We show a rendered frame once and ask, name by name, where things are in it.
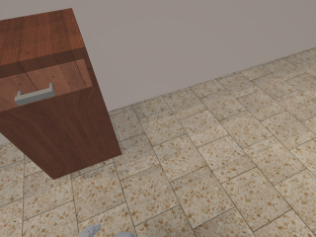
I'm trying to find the handle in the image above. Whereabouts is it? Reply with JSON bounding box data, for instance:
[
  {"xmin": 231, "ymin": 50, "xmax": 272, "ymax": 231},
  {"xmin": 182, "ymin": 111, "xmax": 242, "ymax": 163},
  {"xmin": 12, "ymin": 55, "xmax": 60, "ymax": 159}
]
[{"xmin": 14, "ymin": 82, "xmax": 55, "ymax": 106}]

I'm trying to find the robot left hand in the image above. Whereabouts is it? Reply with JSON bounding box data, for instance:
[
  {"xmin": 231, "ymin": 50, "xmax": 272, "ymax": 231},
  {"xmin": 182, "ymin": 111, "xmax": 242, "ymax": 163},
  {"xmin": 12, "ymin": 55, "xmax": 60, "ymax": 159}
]
[{"xmin": 77, "ymin": 223, "xmax": 102, "ymax": 237}]

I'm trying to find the cabinet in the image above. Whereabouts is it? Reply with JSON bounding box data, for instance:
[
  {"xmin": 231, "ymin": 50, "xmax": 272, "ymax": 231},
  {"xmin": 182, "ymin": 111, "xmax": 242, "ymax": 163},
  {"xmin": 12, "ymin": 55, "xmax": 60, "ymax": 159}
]
[{"xmin": 0, "ymin": 8, "xmax": 122, "ymax": 180}]

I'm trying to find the drawer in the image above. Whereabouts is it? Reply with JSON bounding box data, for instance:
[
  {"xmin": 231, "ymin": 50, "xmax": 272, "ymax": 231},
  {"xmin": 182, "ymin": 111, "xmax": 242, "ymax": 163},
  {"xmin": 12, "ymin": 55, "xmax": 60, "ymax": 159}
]
[{"xmin": 0, "ymin": 59, "xmax": 93, "ymax": 112}]

